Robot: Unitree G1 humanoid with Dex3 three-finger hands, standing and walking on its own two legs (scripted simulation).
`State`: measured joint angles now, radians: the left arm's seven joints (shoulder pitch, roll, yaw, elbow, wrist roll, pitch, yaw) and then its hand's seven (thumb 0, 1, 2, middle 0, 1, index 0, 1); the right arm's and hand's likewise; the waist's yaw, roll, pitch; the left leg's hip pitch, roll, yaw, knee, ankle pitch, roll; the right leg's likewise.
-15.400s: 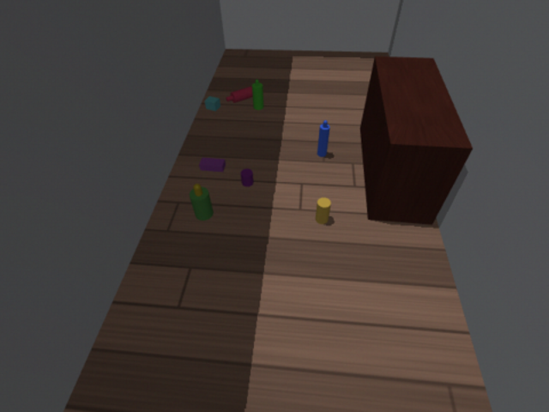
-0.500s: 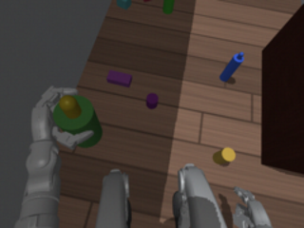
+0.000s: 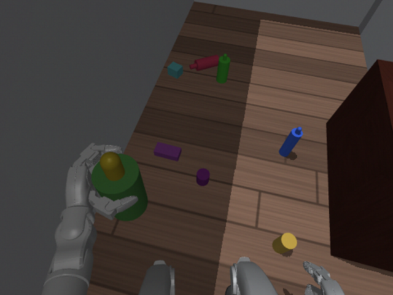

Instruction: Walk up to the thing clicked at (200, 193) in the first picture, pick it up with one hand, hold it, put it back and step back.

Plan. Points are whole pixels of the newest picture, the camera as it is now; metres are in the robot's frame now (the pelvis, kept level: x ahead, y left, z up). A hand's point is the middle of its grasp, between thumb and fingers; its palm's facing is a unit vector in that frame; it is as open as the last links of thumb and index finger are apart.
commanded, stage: lift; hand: left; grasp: from the side
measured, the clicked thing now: (120, 183) +0.36 +0.17 -0.01
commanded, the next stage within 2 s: hold in 0.80 s
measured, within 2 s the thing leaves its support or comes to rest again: neither
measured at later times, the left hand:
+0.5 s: hand (114, 166) +0.36 +0.17 +0.06, palm faces +0.12 -0.99 -0.05, open 11.9 cm
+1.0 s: hand (111, 162) +0.36 +0.17 +0.08, palm faces +0.11 -0.99 -0.04, open 11.9 cm
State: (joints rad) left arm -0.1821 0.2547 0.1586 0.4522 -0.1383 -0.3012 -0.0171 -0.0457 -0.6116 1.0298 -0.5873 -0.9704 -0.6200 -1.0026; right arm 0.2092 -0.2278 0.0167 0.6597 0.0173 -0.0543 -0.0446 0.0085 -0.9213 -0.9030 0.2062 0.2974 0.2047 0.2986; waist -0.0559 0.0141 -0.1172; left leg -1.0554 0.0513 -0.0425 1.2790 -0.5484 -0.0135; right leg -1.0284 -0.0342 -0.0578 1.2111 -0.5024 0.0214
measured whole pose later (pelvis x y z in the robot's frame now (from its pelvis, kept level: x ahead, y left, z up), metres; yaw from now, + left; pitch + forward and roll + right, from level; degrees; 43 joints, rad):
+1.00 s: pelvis +0.03 -0.01 +0.06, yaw +0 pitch +9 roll -2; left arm -0.09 0.21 0.15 0.45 -0.15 -0.33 -0.03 -0.05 -0.61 1.03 -0.59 -0.97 -0.62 -1.00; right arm 0.23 -0.21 0.02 0.66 0.00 -0.03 -0.07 0.01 -0.93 -0.91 0.21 0.30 0.20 0.30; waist -0.05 0.00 -0.04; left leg -0.62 0.06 -0.02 0.92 -0.46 -0.03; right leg -0.60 -0.02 -0.05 0.88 -0.42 0.01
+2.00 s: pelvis +0.03 -0.01 +0.08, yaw +1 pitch +5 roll -1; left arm -0.05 0.20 0.13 0.41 -0.14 -0.33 -0.03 -0.05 -0.60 1.01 -0.60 -0.96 -0.63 -0.99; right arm 0.23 -0.21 0.01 0.68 0.00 -0.05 -0.05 0.01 -0.93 -0.91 0.21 0.30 0.20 0.30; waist -0.04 0.01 -0.01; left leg -0.51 0.05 -0.02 0.84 -0.42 -0.03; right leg -0.50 -0.03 -0.05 0.80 -0.38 0.01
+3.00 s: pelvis +0.02 -0.01 +0.08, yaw +1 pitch +5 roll -1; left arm -0.09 0.20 0.13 0.45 -0.14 -0.34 -0.03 -0.05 -0.60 1.01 -0.59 -0.97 -0.62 -0.99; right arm 0.24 -0.21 0.00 0.70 0.00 -0.07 -0.05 0.01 -0.93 -0.91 0.21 0.30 0.20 0.30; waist -0.04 0.01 0.00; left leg -0.52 0.05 -0.01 0.84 -0.41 -0.02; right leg -0.51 -0.03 -0.05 0.80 -0.37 0.01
